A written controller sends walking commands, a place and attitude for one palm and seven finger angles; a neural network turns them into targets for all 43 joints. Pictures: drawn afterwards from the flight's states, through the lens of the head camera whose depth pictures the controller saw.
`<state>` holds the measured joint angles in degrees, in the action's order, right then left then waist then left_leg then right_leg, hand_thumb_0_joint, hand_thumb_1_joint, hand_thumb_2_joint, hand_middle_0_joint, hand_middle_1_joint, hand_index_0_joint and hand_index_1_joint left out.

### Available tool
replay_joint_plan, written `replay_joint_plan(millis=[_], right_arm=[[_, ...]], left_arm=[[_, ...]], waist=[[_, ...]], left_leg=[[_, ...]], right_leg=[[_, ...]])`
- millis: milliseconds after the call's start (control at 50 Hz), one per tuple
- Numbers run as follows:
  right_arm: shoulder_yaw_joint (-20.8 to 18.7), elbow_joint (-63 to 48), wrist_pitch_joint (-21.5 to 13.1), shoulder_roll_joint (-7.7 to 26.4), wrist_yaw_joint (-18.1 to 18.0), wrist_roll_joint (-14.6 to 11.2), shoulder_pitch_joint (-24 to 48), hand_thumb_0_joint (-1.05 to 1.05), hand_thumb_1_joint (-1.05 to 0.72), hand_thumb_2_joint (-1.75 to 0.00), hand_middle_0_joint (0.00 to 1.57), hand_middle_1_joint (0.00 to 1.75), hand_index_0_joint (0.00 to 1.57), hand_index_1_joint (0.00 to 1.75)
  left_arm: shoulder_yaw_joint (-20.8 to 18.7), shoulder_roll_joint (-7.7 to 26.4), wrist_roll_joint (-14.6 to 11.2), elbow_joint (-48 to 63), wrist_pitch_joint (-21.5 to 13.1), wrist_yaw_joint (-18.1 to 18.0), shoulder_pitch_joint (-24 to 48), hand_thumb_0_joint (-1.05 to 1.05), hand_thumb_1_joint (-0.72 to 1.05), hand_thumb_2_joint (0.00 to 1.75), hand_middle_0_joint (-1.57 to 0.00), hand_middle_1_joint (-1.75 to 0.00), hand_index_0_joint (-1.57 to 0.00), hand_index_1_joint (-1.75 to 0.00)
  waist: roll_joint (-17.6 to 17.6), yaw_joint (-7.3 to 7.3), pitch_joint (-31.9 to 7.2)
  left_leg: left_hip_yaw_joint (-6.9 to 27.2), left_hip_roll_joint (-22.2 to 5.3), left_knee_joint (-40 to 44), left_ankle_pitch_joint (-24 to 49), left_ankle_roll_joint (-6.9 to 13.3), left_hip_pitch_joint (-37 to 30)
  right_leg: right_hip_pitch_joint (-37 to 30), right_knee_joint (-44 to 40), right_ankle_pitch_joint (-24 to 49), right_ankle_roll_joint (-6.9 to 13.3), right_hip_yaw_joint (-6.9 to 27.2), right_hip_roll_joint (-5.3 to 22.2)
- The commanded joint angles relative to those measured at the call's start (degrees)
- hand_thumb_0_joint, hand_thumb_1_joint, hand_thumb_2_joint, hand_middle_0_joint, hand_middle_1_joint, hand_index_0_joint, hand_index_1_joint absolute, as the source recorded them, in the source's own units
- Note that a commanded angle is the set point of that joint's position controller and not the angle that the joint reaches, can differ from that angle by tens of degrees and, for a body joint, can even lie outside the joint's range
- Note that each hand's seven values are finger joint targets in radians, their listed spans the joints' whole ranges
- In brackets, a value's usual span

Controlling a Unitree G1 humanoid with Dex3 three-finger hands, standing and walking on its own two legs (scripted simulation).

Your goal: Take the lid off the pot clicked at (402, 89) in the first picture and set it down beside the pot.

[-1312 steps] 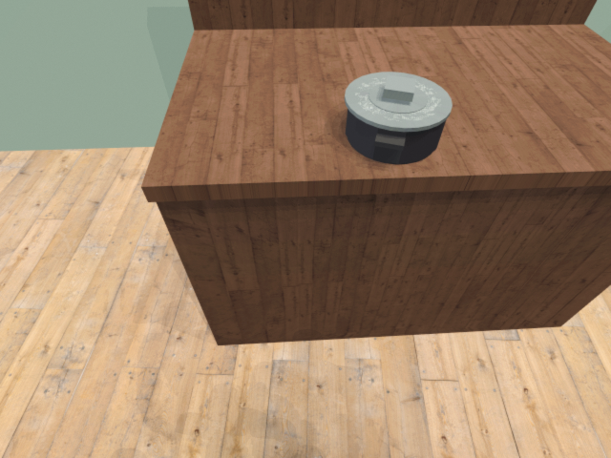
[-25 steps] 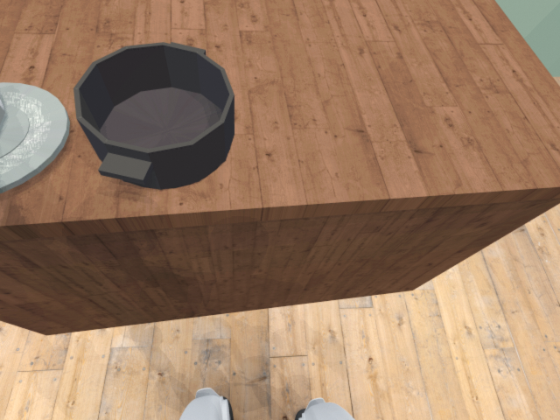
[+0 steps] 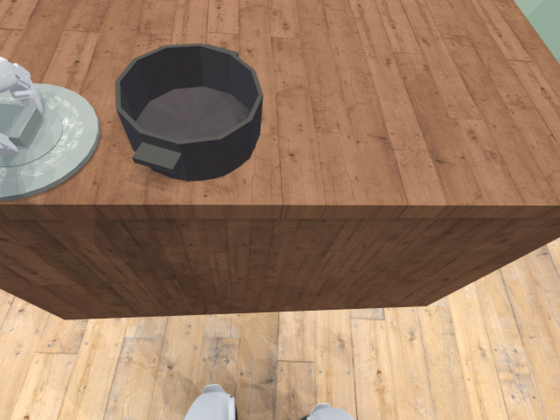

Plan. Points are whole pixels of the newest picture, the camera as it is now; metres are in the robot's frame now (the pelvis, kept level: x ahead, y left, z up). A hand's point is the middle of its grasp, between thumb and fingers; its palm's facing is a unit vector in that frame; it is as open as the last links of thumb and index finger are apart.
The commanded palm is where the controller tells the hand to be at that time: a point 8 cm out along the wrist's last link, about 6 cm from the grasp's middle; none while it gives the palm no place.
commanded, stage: open the fingers wide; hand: left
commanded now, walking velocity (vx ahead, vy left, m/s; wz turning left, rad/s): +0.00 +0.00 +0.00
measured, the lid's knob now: (9, 124) +0.50 +0.34 +0.08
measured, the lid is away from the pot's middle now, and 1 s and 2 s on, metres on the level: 0.24 0.24 0.24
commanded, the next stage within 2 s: raise the empty hand in 0.58 s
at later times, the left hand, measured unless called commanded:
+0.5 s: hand out of the picture +0.49 +0.34 +0.11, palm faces -0.41 -0.11 -0.91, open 10.9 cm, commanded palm +0.51 +0.33 +0.17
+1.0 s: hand out of the picture +0.48 +0.35 +0.13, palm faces -0.39 -0.11 -0.91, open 11.0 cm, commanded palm +0.51 +0.33 +0.20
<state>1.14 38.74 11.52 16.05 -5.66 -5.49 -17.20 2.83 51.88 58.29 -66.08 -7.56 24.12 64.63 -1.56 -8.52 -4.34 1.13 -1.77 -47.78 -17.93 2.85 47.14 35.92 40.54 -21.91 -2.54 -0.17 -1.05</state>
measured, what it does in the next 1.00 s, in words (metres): stands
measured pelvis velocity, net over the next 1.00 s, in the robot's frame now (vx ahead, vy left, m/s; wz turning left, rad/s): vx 0.00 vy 0.01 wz -0.01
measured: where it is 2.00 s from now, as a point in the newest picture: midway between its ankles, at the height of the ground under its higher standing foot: outside the picture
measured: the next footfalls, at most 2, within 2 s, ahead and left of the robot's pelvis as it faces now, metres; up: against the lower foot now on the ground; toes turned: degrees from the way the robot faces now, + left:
none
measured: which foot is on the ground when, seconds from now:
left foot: down 0.00-1.00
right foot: down 0.00-1.00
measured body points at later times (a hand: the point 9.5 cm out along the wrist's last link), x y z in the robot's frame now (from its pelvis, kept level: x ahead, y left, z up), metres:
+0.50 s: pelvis +0.00 +0.01 +0.00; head +0.10 +0.03 +0.44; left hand +0.50 +0.34 +0.16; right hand -0.01 -0.27 -0.11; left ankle +0.04 +0.08 -0.70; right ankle -0.03 -0.17 -0.70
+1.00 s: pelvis +0.00 +0.01 +0.00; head +0.09 +0.04 +0.44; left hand +0.49 +0.35 +0.19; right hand +0.00 -0.27 -0.10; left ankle +0.04 +0.08 -0.70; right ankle -0.03 -0.17 -0.70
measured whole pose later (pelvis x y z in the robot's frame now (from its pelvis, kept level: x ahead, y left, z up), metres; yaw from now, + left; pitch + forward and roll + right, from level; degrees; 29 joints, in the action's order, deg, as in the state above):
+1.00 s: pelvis +0.00 +0.01 +0.00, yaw +0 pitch +16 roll -5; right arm 1.0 38.8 11.4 16.0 -5.3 -5.6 -19.1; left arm 3.2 51.9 58.5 -65.7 -6.5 25.0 66.4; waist -1.7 -8.6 -4.7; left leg 0.3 -1.3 -46.2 -17.1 3.8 45.1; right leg 33.8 38.3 -20.6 -2.0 0.7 -0.7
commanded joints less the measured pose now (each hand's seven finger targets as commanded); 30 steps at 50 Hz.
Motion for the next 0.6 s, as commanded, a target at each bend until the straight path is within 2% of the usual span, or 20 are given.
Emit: replay_joint_plan(millis=[0, 20, 60, 100, 120, 140, 180, 220, 240, 300, 320, 340, 360, 400, 420, 460, 500, 540, 560, 580], right_arm=[[-3.5, -1.8, -0.3, 11.2, -1.2, 0.6, -8.9, 0.00, -0.90, -0.90, 0.20, 0.30, 0.20, 0.30], [-3.6, -1.8, 0.0, 11.4, -1.2, 0.7, -8.9, 0.00, -0.90, -0.90, 0.20, 0.30, 0.20, 0.30], [-3.6, -1.8, 0.0, 11.3, -1.1, 0.9, -9.0, 0.00, -0.90, -0.90, 0.20, 0.30, 0.20, 0.30], [-3.8, -2.0, 0.1, 11.2, -0.9, 0.8, -9.3, 0.00, -0.90, -0.90, 0.20, 0.30, 0.20, 0.30], [-3.6, -2.0, 0.2, 11.2, -1.0, 0.7, -9.1, 0.00, -0.90, -0.90, 0.20, 0.30, 0.20, 0.30], [-3.2, -2.0, 0.0, 11.2, -1.2, 0.4, -8.5, 0.00, -0.90, -0.90, 0.20, 0.30, 0.20, 0.30], [-3.6, -2.0, 0.3, 11.3, -1.0, 0.8, -9.2, 0.00, -0.90, -0.90, 0.20, 0.30, 0.20, 0.30], [-3.9, -2.1, 0.4, 11.2, -0.8, 1.0, -9.4, 0.00, -0.90, -0.90, 0.20, 0.30, 0.20, 0.30], [-3.7, -2.2, 0.2, 11.0, -0.8, 0.8, -9.5, 0.00, -0.90, -0.90, 0.20, 0.30, 0.20, 0.30], [-3.8, -2.1, 0.6, 11.3, -0.6, 0.8, -9.9, 0.00, -0.90, -0.90, 0.20, 0.30, 0.20, 0.30], [-3.8, -2.2, 0.6, 11.4, -0.6, 0.7, -9.9, 0.00, -0.90, -0.90, 0.20, 0.30, 0.20, 0.30], [-3.6, -2.3, 0.3, 11.2, -0.7, 0.7, -9.6, 0.00, -0.90, -0.90, 0.20, 0.30, 0.20, 0.30], [-3.9, -2.1, 0.6, 11.4, -0.6, 1.1, -10.2, 0.00, -0.90, -0.90, 0.20, 0.30, 0.20, 0.30], [-3.8, -2.5, 0.5, 11.3, -0.5, 0.8, -10.0, 0.00, -0.90, -0.90, 0.20, 0.30, 0.20, 0.30], [-4.0, -2.5, 0.7, 11.3, -0.5, 0.9, -10.1, 0.00, -0.90, -0.90, 0.20, 0.30, 0.20, 0.30], [-4.1, -2.7, 0.7, 11.2, -0.3, 1.0, -10.1, 0.00, -0.90, -0.90, 0.20, 0.30, 0.20, 0.30], [-3.9, -2.9, 0.8, 11.3, -0.3, 0.8, -9.9, 0.00, -0.90, -0.90, 0.20, 0.30, 0.20, 0.30], [-3.8, -3.1, 0.6, 11.1, -0.4, 0.6, -9.6, 0.00, -0.90, -0.90, 0.20, 0.30, 0.20, 0.30], [-3.9, -2.8, 0.8, 11.4, -0.3, 0.8, -9.8, 0.00, -0.90, -0.90, 0.20, 0.30, 0.20, 0.30], [-3.9, -2.9, 0.6, 11.3, -0.5, 0.6, -9.9, 0.00, -0.90, -0.90, 0.20, 0.30, 0.20, 0.30]], left_arm=[[-3.3, 15.0, -0.9, 9.9, -0.6, -1.9, 26.0, 0.00, 0.16, 0.73, -0.50, -0.94, -0.48, -0.93], [-4.8, 17.0, -0.8, 10.8, -0.7, -2.0, 26.4, 0.00, 0.15, 0.73, -0.49, -0.93, -0.47, -0.93], [-4.5, 16.6, -0.8, 13.1, -1.0, -2.1, 27.6, 0.00, 0.12, 0.72, -0.47, -0.92, -0.45, -0.91], [-4.3, 15.7, -0.5, 11.3, -1.2, -2.1, 25.5, 0.00, 0.09, 0.71, -0.44, -0.90, -0.43, -0.90], [-4.1, 15.2, -0.6, 8.8, -1.1, -1.9, 24.6, 0.00, 0.08, 0.71, -0.43, -0.90, -0.43, -0.89], [-4.2, 15.5, -1.4, 10.4, -1.6, -1.8, 24.5, 0.00, 0.06, 0.70, -0.42, -0.89, -0.42, -0.88], [-5.5, 17.9, -0.2, 12.7, -1.2, -2.4, 27.2, 0.00, 0.03, 0.69, -0.40, -0.87, -0.40, -0.87], [-5.6, 17.3, 0.3, 13.1, -1.3, -2.5, 26.8, 0.00, 0.00, 0.68, -0.38, -0.86, -0.38, -0.85], [-5.2, 15.9, -0.5, 13.8, -1.8, -2.4, 25.2, 0.00, -0.01, 0.68, -0.37, -0.85, -0.37, -0.85], [-5.2, 16.2, -0.3, 10.2, -0.8, -2.5, 24.6, 0.00, -0.03, 0.68, -0.36, -0.83, -0.36, -0.83], [-5.1, 16.4, 0.0, 10.0, -0.6, -2.6, 25.2, 0.00, -0.03, 0.69, -0.37, -0.83, -0.37, -0.83], [-4.8, 15.8, -0.5, 12.8, -1.1, -2.5, 25.9, 0.00, -0.03, 0.69, -0.37, -0.83, -0.37, -0.83], [-7.6, 19.9, 0.3, 13.8, -1.0, -3.1, 26.9, 0.00, -0.04, 0.69, -0.37, -0.82, -0.37, -0.82], [-6.3, 17.8, 0.4, 10.4, -0.8, -2.9, 24.7, 0.00, -0.04, 0.70, -0.37, -0.82, -0.37, -0.82], [-7.5, 19.2, 0.6, 11.5, -0.8, -3.1, 25.1, 0.00, -0.04, 0.70, -0.37, -0.82, -0.37, -0.82], [-6.4, 17.4, 0.5, 13.0, -0.9, -3.0, 25.2, 0.00, -0.04, 0.71, -0.37, -0.81, -0.37, -0.81], [-6.0, 16.6, 0.3, 9.8, -0.6, -2.8, 22.4, 0.00, -0.04, 0.71, -0.38, -0.81, -0.38, -0.81], [-5.7, 15.8, -0.4, 11.4, -0.9, -2.7, 22.6, 0.00, -0.05, 0.72, -0.38, -0.80, -0.38, -0.80], [-6.4, 17.7, 0.2, 11.3, -0.6, -2.9, 24.3, 0.00, -0.05, 0.72, -0.38, -0.80, -0.38, -0.80], [-5.7, 16.7, 0.3, 9.6, -0.5, -2.8, 23.7, 0.00, -0.05, 0.73, -0.38, -0.80, -0.38, -0.80]], waist=[[-9.1, -1.52, -24.7], [-8.8, -1.18, -25.2], [-12.7, -0.80, -27.8], [-11.6, -0.85, -26.0], [-8.6, -1.28, -23.8], [-8.8, -0.68, -23.8], [-11.7, -0.50, -27.2], [-12.6, -0.45, -27.5], [-11.9, 0.07, -28.2], [-9.1, -0.65, -25.1], [-9.0, -0.87, -24.7], [-10.6, -0.14, -26.2], [-12.4, 0.25, -29.3], [-9.3, -0.43, -26.1], [-9.4, -0.04, -27.3], [-12.9, 0.19, -28.4], [-9.7, -0.05, -24.4], [-8.6, 0.18, -24.6], [-9.4, -0.11, -25.4], [-8.0, -0.55, -23.8]], left_leg=[[0.6, 1.7, 3.1, 18.2, 0.9, -34.4], [0.6, 1.7, 3.3, 17.5, 1.0, -33.7], [0.7, 1.5, 2.8, 21.8, 0.7, -36.9], [1.1, 1.5, 2.6, 22.5, 0.6, -36.8], [0.8, 1.8, 2.9, 19.6, 0.8, -34.1], [0.4, 1.6, 3.1, 20.4, 0.9, -33.9], [0.9, 1.7, 2.9, 20.8, 0.8, -35.4], [1.2, 1.5, 2.8, 22.8, 0.6, -37.1], [1.4, 1.4, 2.7, 25.9, 0.5, -38.5], [1.4, 1.6, 3.4, 20.3, 0.6, -34.9], [1.2, 1.6, 3.6, 18.9, 0.8, -34.3], [1.0, 1.6, 3.5, 21.6, 0.8, -35.9], [1.2, 1.4, 3.4, 22.1, 0.5, -37.3], [1.2, 1.7, 3.5, 20.6, 0.7, -34.8], [1.2, 1.7, 3.6, 20.7, 0.7, -35.0], [1.4, 1.4, 3.5, 24.3, 0.3, -38.3], [1.3, 1.6, 4.0, 20.8, 0.4, -35.0], [0.8, 1.8, 4.3, 20.6, 0.8, -35.2], [1.1, 1.7, 4.4, 19.2, 0.7, -35.0], [1.3, 1.9, 4.4, 17.6, 0.9, -34.0]], right_leg=[[7.4, -5.0, 11.6, 4.0, -3.8, -4.6], [6.5, -5.1, 11.6, 3.9, -3.6, -4.5], [7.2, -4.6, 12.5, 4.0, -3.6, -4.8], [8.7, -4.8, 11.9, 4.2, -4.0, -4.9], [8.2, -5.0, 11.4, 4.0, -3.9, -4.9], [7.4, -4.6, 11.6, 4.1, -4.1, -4.8], [7.1, -4.6, 12.3, 4.2, -3.5, -4.8], [8.0, -4.7, 12.2, 4.3, -3.8, -4.9], [8.0, -4.2, 12.3, 4.3, -4.3, -5.1], [8.1, -4.9, 11.0, 4.3, -4.0, -5.0], [8.0, -5.1, 10.7, 4.2, -3.8, -4.9], [7.6, -4.7, 11.3, 4.3, -4.1, -4.9], [6.6, -4.7, 11.8, 4.3, -3.5, -5.0], [6.9, -4.9, 11.8, 4.3, -3.9, -5.0], [6.2, -4.9, 12.0, 4.2, -3.7, -4.9], [7.7, -4.8, 11.7, 4.4, -3.8, -5.2], [7.7, -5.3, 10.7, 4.4, -4.0, -5.0], [6.7, -5.3, 10.8, 4.4, -4.1, -5.0], [6.7, -5.4, 10.4, 4.3, -3.6, -5.0], [7.3, -5.7, 9.9, 4.3, -3.8, -4.9]])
